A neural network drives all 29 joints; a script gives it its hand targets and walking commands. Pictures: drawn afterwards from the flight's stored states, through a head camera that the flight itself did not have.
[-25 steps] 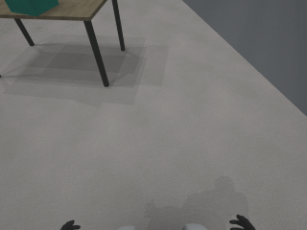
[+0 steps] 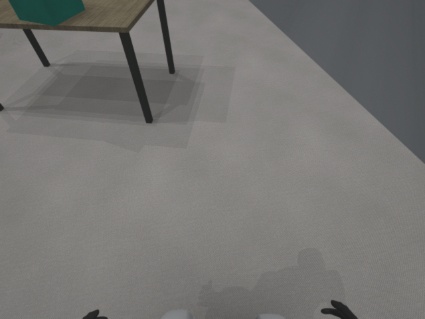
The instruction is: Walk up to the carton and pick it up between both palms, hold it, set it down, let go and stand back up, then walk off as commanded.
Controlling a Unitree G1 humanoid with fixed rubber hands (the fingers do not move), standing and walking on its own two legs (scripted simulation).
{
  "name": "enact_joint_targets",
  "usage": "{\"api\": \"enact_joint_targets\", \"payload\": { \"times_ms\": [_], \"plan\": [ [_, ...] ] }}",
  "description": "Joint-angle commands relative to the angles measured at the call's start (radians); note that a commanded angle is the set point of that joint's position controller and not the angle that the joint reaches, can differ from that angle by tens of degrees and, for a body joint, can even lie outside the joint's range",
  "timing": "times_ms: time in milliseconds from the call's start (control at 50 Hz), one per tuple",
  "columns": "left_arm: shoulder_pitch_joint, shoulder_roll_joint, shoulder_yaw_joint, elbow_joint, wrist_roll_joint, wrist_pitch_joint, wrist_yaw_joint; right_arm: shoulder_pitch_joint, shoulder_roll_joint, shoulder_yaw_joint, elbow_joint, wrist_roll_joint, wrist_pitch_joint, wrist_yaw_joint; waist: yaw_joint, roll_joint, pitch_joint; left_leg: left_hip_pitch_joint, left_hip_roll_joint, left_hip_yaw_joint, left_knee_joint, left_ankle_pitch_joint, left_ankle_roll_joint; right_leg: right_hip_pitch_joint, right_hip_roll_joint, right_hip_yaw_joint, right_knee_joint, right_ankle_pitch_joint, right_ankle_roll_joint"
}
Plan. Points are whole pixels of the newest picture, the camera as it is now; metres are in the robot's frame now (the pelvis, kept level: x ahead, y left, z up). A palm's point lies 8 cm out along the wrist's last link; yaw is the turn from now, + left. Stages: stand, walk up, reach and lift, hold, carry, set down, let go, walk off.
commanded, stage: walk up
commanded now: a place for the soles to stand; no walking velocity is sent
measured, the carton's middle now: out of the picture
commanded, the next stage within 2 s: none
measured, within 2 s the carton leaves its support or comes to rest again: neither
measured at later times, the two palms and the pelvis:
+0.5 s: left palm out of the picture +0.13 +0.51 -0.08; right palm (282, 283) +0.20 -0.12 -0.08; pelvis +0.08 +0.17 +0.01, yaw +3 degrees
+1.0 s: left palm out of the picture +0.10 +0.58 -0.08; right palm (242, 250) +0.28 -0.04 -0.11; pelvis +0.14 +0.23 +0.00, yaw +4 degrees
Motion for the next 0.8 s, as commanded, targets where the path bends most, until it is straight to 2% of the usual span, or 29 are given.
{"api": "enact_joint_targets", "payload": {
  "times_ms": [0, 40, 60, 80, 100, 140, 160, 180, 200, 220, 240, 260, 280, 300, 320, 360, 380, 440, 520, 540, 560, 580, 600, 620, 640, 680, 700, 720, 780],
  "plan": [
    [0.114, 0.464, 0.169, -0.032, 0.011, -0.072, 0.046, -0.143, -0.340, -0.146, -0.163, -0.094, -0.036, 0.044, 0.034, 0.011, -0.027, -0.480, 0.098, -0.106, 0.249, 0.029, 0.004, 0.271, -0.363, 0.580, -0.497, -0.527, -0.212],
    [0.124, 0.464, 0.168, -0.064, 0.008, -0.080, 0.044, -0.161, -0.339, -0.143, -0.166, -0.083, -0.037, 0.060, 0.038, 0.013, -0.072, -0.436, 0.117, -0.100, 0.218, 0.058, -0.007, 0.271, -0.342, 0.494, -0.457, -0.447, -0.207],
    [0.144, 0.478, 0.167, -0.062, 0.010, -0.079, 0.045, -0.195, -0.343, -0.144, -0.175, -0.078, -0.038, 0.061, 0.052, -0.032, -0.062, -0.452, 0.136, -0.102, 0.187, 0.060, 0.000, 0.252, -0.348, 0.485, -0.441, -0.443, -0.215],
    [0.090, 0.485, 0.169, -0.087, 0.020, -0.084, 0.049, -0.190, -0.357, -0.148, -0.179, -0.071, -0.031, 0.067, 0.018, -0.061, -0.076, -0.432, 0.145, -0.128, 0.174, 0.068, -0.003, 0.239, -0.352, 0.488, -0.431, -0.423, -0.227],
    [0.104, 0.480, 0.162, -0.086, 0.014, -0.085, 0.047, -0.211, -0.364, -0.148, -0.165, -0.077, -0.032, 0.068, 0.037, -0.057, -0.066, -0.433, 0.133, -0.103, 0.138, 0.053, 0.003, 0.210, -0.354, 0.464, -0.419, -0.410, -0.238],
    [0.039, 0.503, 0.159, -0.110, 0.029, -0.086, 0.051, -0.190, -0.377, -0.149, -0.167, -0.066, -0.029, 0.072, -0.009, -0.125, -0.066, -0.347, 0.158, -0.117, 0.079, 0.047, 0.014, 0.112, -0.359, 0.431, -0.388, -0.387, -0.239],
    [0.034, 0.490, 0.149, -0.115, 0.024, -0.092, 0.052, -0.167, -0.375, -0.155, -0.153, -0.057, -0.042, 0.071, -0.017, -0.091, -0.067, -0.264, 0.158, -0.133, 0.022, 0.082, 0.023, 0.040, -0.357, 0.417, -0.371, -0.305, -0.229],
    [-0.033, 0.490, 0.146, -0.116, 0.029, -0.091, 0.052, -0.098, -0.371, -0.158, -0.132, -0.051, -0.047, 0.073, -0.070, -0.060, -0.096, -0.123, 0.158, -0.107, -0.067, 0.114, 0.029, -0.024, -0.343, 0.337, -0.313, -0.216, -0.208],
    [-0.059, 0.468, 0.135, -0.118, 0.019, -0.087, 0.046, -0.003, -0.371, -0.167, -0.096, -0.047, -0.057, 0.070, -0.115, -0.038, -0.141, 0.109, 0.121, -0.034, -0.181, 0.208, 0.031, -0.146, -0.283, 0.229, -0.222, -0.140, -0.162],
    [-0.073, 0.430, 0.112, -0.113, 0.021, -0.081, 0.048, 0.182, -0.383, -0.193, -0.030, -0.046, -0.062, 0.058, -0.197, 0.092, -0.194, 0.376, 0.099, -0.026, -0.233, 0.192, 0.024, -0.311, -0.210, 0.147, 0.044, -0.112, -0.109],
    [0.042, 0.312, 0.079, -0.087, 0.025, -0.074, 0.045, 0.282, -0.449, -0.212, 0.012, -0.052, -0.071, 0.042, -0.212, 0.390, -0.292, 0.604, 0.117, -0.153, -0.323, 0.050, 0.032, -0.459, -0.042, 0.001, 0.428, -0.185, -0.055],
    [0.099, 0.244, 0.053, -0.081, 0.015, -0.061, 0.046, 0.276, -0.482, -0.219, -0.010, -0.057, -0.073, 0.024, -0.177, 0.470, -0.244, 0.563, 0.252, -0.408, -0.466, -0.245, 0.053, -0.620, 0.070, 0.007, 0.641, -0.256, -0.029],
    [0.141, 0.330, 0.071, -0.060, -0.002, -0.046, 0.048, 0.151, -0.527, -0.211, -0.075, -0.046, -0.063, 0.021, -0.121, 0.366, -0.223, 0.448, 0.365, -0.660, -0.691, -0.587, 0.072, -0.620, 0.059, 0.031, 0.659, -0.228, -0.023],
    [0.085, 0.395, 0.079, -0.028, 0.013, -0.025, 0.045, 0.007, -0.520, -0.217, -0.093, -0.027, -0.047, 0.027, -0.075, 0.284, -0.083, 0.199, 0.378, -0.630, -0.764, -0.735, 0.038, -0.577, -0.013, 0.070, 0.689, -0.132, -0.013],
    [0.107, 0.411, 0.090, -0.015, -0.005, -0.017, 0.033, -0.073, -0.502, -0.210, -0.103, -0.027, -0.048, 0.028, -0.037, 0.230, 0.015, -0.008, 0.357, -0.563, -0.787, -0.684, 0.044, -0.468, -0.030, 0.041, 0.666, -0.070, -0.004],
    [0.188, 0.426, 0.109, 0.027, -0.004, 0.002, 0.014, -0.113, -0.464, -0.194, -0.110, -0.025, -0.053, 0.021, 0.007, 0.188, 0.068, -0.108, 0.291, -0.431, -0.796, -0.528, 0.000, -0.312, -0.044, 0.030, 0.606, 0.004, 0.010],
    [0.219, 0.430, 0.116, 0.049, -0.005, 0.008, 0.011, -0.109, -0.437, -0.185, -0.101, -0.033, -0.057, 0.021, 0.009, 0.158, 0.059, -0.070, 0.245, -0.357, -0.790, -0.454, -0.004, -0.294, -0.035, 0.026, 0.570, 0.045, 0.011],
    [0.219, 0.410, 0.107, 0.051, -0.006, 0.009, 0.006, -0.062, -0.423, -0.180, -0.113, -0.036, -0.066, 0.027, -0.007, 0.129, 0.009, 0.055, 0.249, -0.301, -0.753, -0.378, 0.030, -0.287, -0.039, 0.032, 0.488, 0.077, 0.018],
    [0.200, 0.419, 0.107, 0.044, -0.009, 0.013, -0.005, -0.037, -0.425, -0.177, -0.132, -0.039, -0.063, 0.031, -0.027, 0.072, -0.015, 0.183, 0.222, -0.221, -0.758, -0.272, 0.026, -0.279, -0.044, 0.021, 0.398, 0.087, 0.031],
    [0.200, 0.423, 0.106, 0.036, -0.013, 0.013, -0.006, -0.040, -0.423, -0.181, -0.126, -0.035, -0.059, 0.030, -0.023, 0.073, -0.004, 0.223, 0.225, -0.220, -0.720, -0.257, 0.057, -0.300, -0.045, 0.029, 0.383, 0.075, 0.036],
    [0.166, 0.420, 0.105, 0.019, -0.008, 0.009, -0.004, -0.008, -0.404, -0.175, -0.126, -0.037, -0.058, 0.031, -0.043, 0.011, 0.004, 0.274, 0.228, -0.233, -0.720, -0.265, 0.065, -0.345, -0.048, 0.043, 0.367, 0.066, 0.024],
    [0.146, 0.420, 0.100, 0.011, -0.009, 0.009, -0.006, 0.006, -0.417, -0.175, -0.132, -0.036, -0.057, 0.028, -0.059, 0.047, -0.021, 0.314, 0.225, -0.231, -0.712, -0.251, 0.092, -0.355, -0.052, 0.050, 0.320, 0.048, 0.028],
    [0.145, 0.408, 0.099, 0.001, -0.005, 0.005, -0.004, 0.013, -0.408, -0.174, -0.124, -0.040, -0.055, 0.031, -0.054, 0.007, -0.040, 0.372, 0.241, -0.240, -0.702, -0.242, 0.119, -0.375, -0.059, 0.044, 0.309, 0.037, 0.024],
    [0.157, 0.422, 0.100, 0.007, -0.006, 0.005, -0.003, 0.039, -0.415, -0.174, -0.128, -0.031, -0.056, 0.029, -0.062, -0.003, -0.055, 0.385, 0.235, -0.244, -0.710, -0.232, 0.076, -0.375, -0.057, 0.064, 0.326, 0.059, 0.029],
    [0.157, 0.404, 0.095, 0.003, -0.009, 0.007, -0.003, 0.039, -0.405, -0.170, -0.116, -0.032, -0.056, 0.027, -0.064, 0.042, -0.063, 0.401, 0.248, -0.265, -0.723, -0.256, 0.089, -0.377, -0.061, 0.050, 0.313, 0.046, 0.027],
    [0.171, 0.419, 0.098, 0.002, -0.011, 0.014, 0.000, 0.029, -0.409, -0.169, -0.128, -0.032, -0.054, 0.026, -0.062, 0.045, -0.059, 0.375, 0.230, -0.258, -0.738, -0.270, 0.062, -0.362, -0.066, 0.038, 0.303, 0.043, 0.028],
    [0.181, 0.437, 0.100, 0.020, -0.009, 0.019, 0.003, -0.010, -0.415, -0.173, -0.133, -0.029, -0.050, 0.028, -0.042, 0.026, -0.016, 0.297, 0.231, -0.244, -0.767, -0.271, 0.021, -0.338, -0.064, 0.043, 0.314, 0.043, 0.020],
    [0.201, 0.436, 0.101, 0.018, -0.013, 0.030, -0.001, -0.003, -0.427, -0.171, -0.135, -0.027, -0.044, 0.025, -0.049, 0.060, -0.021, 0.272, 0.224, -0.241, -0.792, -0.314, 0.017, -0.307, -0.054, 0.013, 0.298, 0.030, 0.027],
    [0.323, 0.433, 0.106, 0.064, -0.011, 0.045, 0.001, -0.144, -0.428, -0.178, -0.166, -0.023, -0.033, 0.026, 0.046, 0.099, 0.050, 0.102, 0.183, -0.151, -0.854, -0.202, -0.103, -0.124, -0.059, -0.017, 0.239, 0.022, 0.017]
  ]
}}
